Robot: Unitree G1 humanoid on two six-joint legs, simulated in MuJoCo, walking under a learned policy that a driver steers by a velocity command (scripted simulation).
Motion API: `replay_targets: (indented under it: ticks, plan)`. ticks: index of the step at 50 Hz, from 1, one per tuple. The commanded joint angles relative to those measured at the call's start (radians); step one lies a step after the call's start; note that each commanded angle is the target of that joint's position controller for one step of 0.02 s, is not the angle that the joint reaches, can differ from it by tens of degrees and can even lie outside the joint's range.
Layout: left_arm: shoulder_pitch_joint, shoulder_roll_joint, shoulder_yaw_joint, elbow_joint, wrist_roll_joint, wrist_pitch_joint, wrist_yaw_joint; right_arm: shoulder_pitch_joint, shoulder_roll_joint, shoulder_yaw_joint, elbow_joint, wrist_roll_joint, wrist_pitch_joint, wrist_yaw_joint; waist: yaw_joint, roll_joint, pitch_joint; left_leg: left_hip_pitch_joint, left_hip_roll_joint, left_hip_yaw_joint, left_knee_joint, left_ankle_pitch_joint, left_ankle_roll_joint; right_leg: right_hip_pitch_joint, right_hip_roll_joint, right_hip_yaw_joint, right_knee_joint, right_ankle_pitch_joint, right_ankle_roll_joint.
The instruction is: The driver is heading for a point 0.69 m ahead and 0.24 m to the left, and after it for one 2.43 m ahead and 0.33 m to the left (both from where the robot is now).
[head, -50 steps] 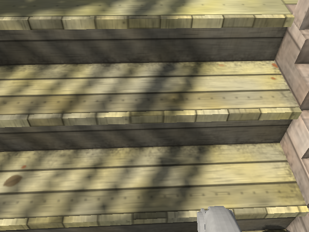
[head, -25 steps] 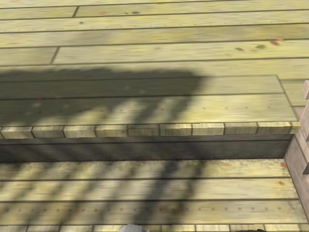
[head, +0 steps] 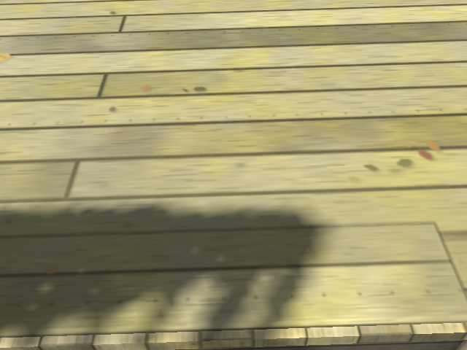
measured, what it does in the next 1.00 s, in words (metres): climbs, turning left: right foot 0.19 m higher, then left foot 0.19 m higher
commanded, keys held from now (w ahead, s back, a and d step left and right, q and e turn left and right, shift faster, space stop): w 0.26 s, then w+q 0.74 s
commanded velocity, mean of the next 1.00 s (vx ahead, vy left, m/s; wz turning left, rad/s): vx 0.50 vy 0.00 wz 0.31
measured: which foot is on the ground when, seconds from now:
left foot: down 0.00-0.28, up 0.30-0.76, down 0.78-1.00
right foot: up 0.00-0.20, down 0.22-0.84, up 0.86-1.00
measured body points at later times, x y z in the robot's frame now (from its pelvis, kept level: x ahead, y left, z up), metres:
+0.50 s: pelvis +0.24 -0.03 +0.20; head +0.23 -0.03 +0.65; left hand +0.22 +0.19 +0.04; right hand +0.31 -0.25 +0.04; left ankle +0.25 +0.14 -0.27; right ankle +0.26 -0.12 -0.52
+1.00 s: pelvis +0.50 +0.09 +0.33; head +0.50 +0.09 +0.78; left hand +0.50 +0.36 +0.20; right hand +0.60 -0.13 +0.18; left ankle +0.51 +0.17 -0.33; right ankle +0.47 -0.11 -0.15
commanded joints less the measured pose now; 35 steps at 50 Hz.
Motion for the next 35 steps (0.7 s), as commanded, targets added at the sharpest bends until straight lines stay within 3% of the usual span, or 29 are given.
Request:
replay_targets:
  ticks: [1, 3, 4, 5, 6, 7, 8, 9, 10, 11, 12, 13, 14, 15, 16, 17, 18, 19, 20, 22, 23, 24, 25, 27, 29, 31, 33, 34, 35]
  plan:
    - [-0.043, -0.127, -0.054, -0.052, -0.024, -0.004, 0.002, -0.100, 0.085, 0.032, -0.048, -0.058, -0.037, 0.002, 0.093, 0.049, 0.146, 0.011, 0.228, -0.262, -0.416, 0.113, 0.153, -0.279, -0.026, -0.122, 0.291, -0.138, -0.038]
    - [-0.177, -0.120, -0.074, -0.143, -0.034, -0.004, 0.015, 0.013, 0.072, 0.049, -0.006, -0.075, -0.046, -0.010, 0.086, 0.068, 0.127, 0.066, 0.227, -0.212, -0.444, 0.128, 0.116, -0.350, -0.066, -0.133, 0.192, -0.142, -0.078]
    - [-0.292, -0.060, -0.066, -0.195, -0.040, 0.010, 0.024, 0.086, 0.048, 0.055, 0.012, -0.089, -0.056, 0.004, 0.051, -0.002, 0.086, 0.058, 0.206, -0.177, -0.475, 0.157, 0.093, -0.238, -0.094, -0.192, -0.061, 0.020, -0.053]
    - [-0.362, -0.042, -0.064, -0.226, -0.054, 0.022, 0.029, 0.152, 0.030, 0.052, 0.021, -0.084, -0.061, 0.005, 0.009, 0.047, 0.094, 0.060, 0.202, -0.174, -0.508, 0.217, 0.106, -0.210, -0.120, -0.221, -0.178, 0.038, -0.015]
    - [-0.482, -0.014, -0.061, -0.275, -0.056, 0.047, 0.032, 0.162, -0.009, 0.051, 0.008, -0.072, -0.059, 0.020, -0.025, 0.089, 0.122, 0.030, 0.262, -0.187, -0.633, 0.256, 0.140, -0.158, -0.130, -0.273, -0.270, -0.175, 0.031]
    - [-0.451, -0.066, -0.076, -0.268, -0.050, 0.074, 0.028, 0.166, -0.001, 0.055, 0.020, -0.050, -0.050, 0.030, -0.003, 0.127, 0.140, -0.013, 0.294, -0.186, -0.677, 0.298, 0.187, -0.061, -0.122, -0.307, -0.319, -0.178, 0.028]
    - [-0.435, -0.052, -0.074, -0.291, -0.035, 0.087, 0.002, 0.032, -0.104, 0.036, -0.027, -0.026, -0.055, 0.046, 0.084, 0.185, 0.138, -0.171, 0.302, -0.152, -0.715, 0.930, 0.223, 0.246, -0.074, -0.367, -0.478, -0.175, 0.054]
    - [-0.364, -0.041, -0.067, -0.282, -0.034, 0.099, -0.007, 0.057, -0.177, 0.025, -0.017, 0.002, -0.081, 0.052, 0.120, 0.188, 0.048, -0.043, 0.361, -0.146, -0.608, 1.534, 0.268, 0.329, -0.025, -0.385, -0.503, -0.083, 0.092]
    - [-0.295, -0.041, -0.061, -0.267, -0.027, 0.101, -0.015, 0.089, -0.201, 0.010, -0.001, 0.040, -0.100, 0.047, 0.129, 0.191, 0.016, 0.236, 0.390, -0.116, -0.507, 1.780, 0.254, 0.264, 0.013, -0.406, -0.686, -0.168, 0.123]
    - [-0.281, -0.032, -0.049, -0.269, -0.023, 0.100, -0.016, 0.173, -0.185, 0.003, 0.042, 0.041, -0.104, 0.051, 0.102, 0.214, -0.016, 0.422, 0.404, -0.116, -0.437, 1.881, 0.255, 0.263, 0.062, -0.440, -0.853, -0.258, 0.131]
    - [-0.219, -0.009, -0.029, -0.250, -0.027, 0.097, -0.002, 0.230, -0.174, -0.006, 0.089, 0.010, -0.096, 0.063, 0.095, 0.247, -0.052, 0.503, 0.393, -0.087, -0.331, 1.996, 0.235, 0.326, 0.064, -0.403, -0.888, -0.292, 0.092]
    - [-0.076, 0.032, -0.021, -0.209, -0.040, 0.110, 0.014, 0.261, -0.174, -0.020, 0.081, -0.028, -0.083, 0.086, 0.101, 0.178, -0.180, 0.360, 0.344, -0.079, -0.172, 2.060, 0.201, 0.605, 0.037, -0.269, -0.921, -0.133, 0.030]
    - [0.082, 0.071, -0.007, -0.135, -0.048, 0.118, 0.027, 0.191, -0.135, -0.021, 0.055, -0.043, -0.069, 0.106, 0.152, 0.045, -0.217, 0.118, 0.284, -0.136, 0.014, 1.817, 0.176, 0.828, -0.043, -0.029, -1.155, -0.305, -0.025]
    - [0.258, 0.120, 0.019, -0.051, -0.008, 0.124, 0.044, 0.060, -0.032, -0.008, 0.044, -0.033, -0.039, 0.127, 0.236, -0.162, -0.135, -0.203, 0.150, -0.159, 0.343, 0.986, 0.136, 0.930, -0.162, 0.265, -1.442, -0.460, -0.088]
    - [0.280, 0.095, 0.012, -0.069, 0.018, 0.108, 0.049, 0.031, -0.006, -0.021, 0.054, 0.013, -0.027, 0.133, 0.224, -0.246, -0.090, -0.378, 0.090, -0.311, 0.938, 0.524, 0.090, 0.790, -0.302, 0.628, -1.651, -0.742, -0.123]
    - [0.200, 0.088, 0.020, -0.031, 0.016, 0.076, 0.059, -0.018, -0.002, -0.027, 0.029, 0.037, -0.037, 0.101, 0.171, -0.138, 0.007, -0.522, 0.101, -0.353, 1.141, 0.473, 0.081, 0.709, -0.310, 0.581, -1.623, -0.801, -0.071]
    - [0.133, -0.019, -0.004, -0.002, 0.009, 0.051, 0.051, -0.125, 0.032, -0.024, -0.031, 0.044, -0.041, 0.051, 0.126, -0.121, 0.041, -0.651, 0.041, -0.389, 1.302, 0.441, 0.134, 0.717, -0.270, 0.454, -1.655, -0.682, -0.059]
    - [0.044, -0.111, -0.029, 0.026, -0.007, 0.028, 0.043, -0.147, 0.023, -0.025, -0.064, 0.038, -0.042, 0.024, 0.065, 0.015, 0.027, -0.726, 0.044, -0.413, 1.322, 0.448, 0.164, 0.735, -0.259, 0.320, -1.640, -0.584, -0.016]
    - [-0.008, -0.152, -0.046, 0.044, -0.008, 0.013, 0.044, -0.127, 0.062, -0.012, -0.087, 0.034, -0.034, 0.004, 0.023, 0.079, 0.023, -0.744, 0.061, -0.422, 1.289, 0.446, 0.172, 0.713, -0.241, 0.205, -1.636, -0.481, 0.017]
    - [-0.078, -0.144, -0.040, 0.042, -0.002, -0.030, 0.052, -0.101, 0.114, 0.005, -0.124, 0.009, 0.001, -0.002, -0.075, 0.075, 0.039, -0.739, 0.119, -0.317, 1.191, 0.398, 0.144, 0.664, -0.169, -0.085, -1.648, -0.335, 0.075]
    - [-0.043, -0.107, -0.024, 0.033, 0.002, -0.035, 0.056, -0.115, 0.131, 0.019, -0.126, 0.013, 0.006, 0.016, -0.054, 0.029, 0.060, -0.765, 0.124, -0.253, 1.203, 0.322, 0.144, 0.684, -0.176, -0.183, -1.695, -0.312, 0.069]
    - [0.038, -0.100, -0.024, 0.051, 0.020, -0.025, 0.054, -0.209, 0.095, 0.018, -0.150, 0.026, 0.004, 0.027, -0.023, -0.021, 0.054, -0.810, 0.137, -0.191, 1.348, 0.272, 0.148, 0.701, -0.211, -0.168, -1.753, -0.333, 0.053]
    - [0.094, -0.081, -0.025, 0.076, 0.040, -0.016, 0.053, -0.259, 0.109, 0.032, -0.179, 0.034, 0.002, 0.035, -0.010, -0.063, 0.080, -0.892, 0.125, -0.163, 1.597, 0.197, 0.174, 0.712, -0.244, -0.135, -1.802, -0.319, 0.029]
    - [0.179, -0.103, -0.048, 0.130, 0.054, -0.028, 0.049, -0.357, 0.104, 0.050, -0.246, 0.024, 0.005, 0.017, -0.020, -0.023, 0.122, -1.084, 0.135, -0.234, 1.693, 0.180, 0.256, 0.802, -0.288, -0.122, -1.824, -0.375, 0.048]
    - [0.260, -0.114, -0.065, 0.179, 0.080, -0.042, 0.044, -0.467, 0.092, 0.060, -0.330, 0.033, 0.008, 0.005, -0.015, 0.010, 0.143, -1.192, 0.174, -0.238, 1.544, 0.195, 0.304, 0.922, -0.297, -0.205, -1.852, -0.337, 0.094]
    - [0.297, -0.075, -0.066, 0.158, 0.096, -0.050, 0.042, -0.570, 0.022, 0.056, -0.385, 0.037, 0.021, -0.002, 0.018, 0.046, 0.108, -1.061, 0.224, -0.149, 1.214, 0.322, 0.242, 0.888, -0.286, -0.286, -1.926, -0.293, 0.099]
    - [0.363, -0.029, -0.059, 0.165, 0.091, -0.043, 0.024, -0.698, 0.009, 0.057, -0.456, 0.040, 0.057, 0.004, 0.032, -0.045, 0.139, -0.927, 0.262, -0.088, 1.072, 0.160, 0.227, 0.816, -0.322, -0.349, -2.056, -0.215, 0.089]
    - [0.338, -0.012, -0.056, 0.154, 0.073, -0.039, 0.007, -0.776, -0.011, 0.054, -0.489, 0.022, 0.078, 0.008, 0.033, -0.032, 0.142, -0.784, 0.254, -0.039, 0.926, 0.079, 0.230, 0.737, -0.313, -0.381, -2.125, -0.173, 0.069]
    - [0.274, 0.014, -0.055, 0.101, 0.039, -0.052, 0.002, -0.706, 0.030, 0.054, -0.456, 0.006, 0.081, 0.030, -0.005, -0.055, 0.137, -0.621, 0.228, 0.023, 0.915, 0.056, 0.198, 0.698, -0.320, -0.432, -2.116, -0.011, 0.053]
Next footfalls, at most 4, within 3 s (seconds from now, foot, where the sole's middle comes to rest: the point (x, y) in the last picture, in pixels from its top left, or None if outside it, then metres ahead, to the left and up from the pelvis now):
0.22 right None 0.30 -0.12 -0.55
0.78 left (161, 285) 0.54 0.18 -0.37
1.34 right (217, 171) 0.89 0.07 -0.37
1.80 left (110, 163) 0.93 0.36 -0.37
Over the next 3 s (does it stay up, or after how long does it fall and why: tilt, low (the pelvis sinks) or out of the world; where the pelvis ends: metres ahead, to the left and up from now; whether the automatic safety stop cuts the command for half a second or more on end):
stays up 1.49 0.24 0.41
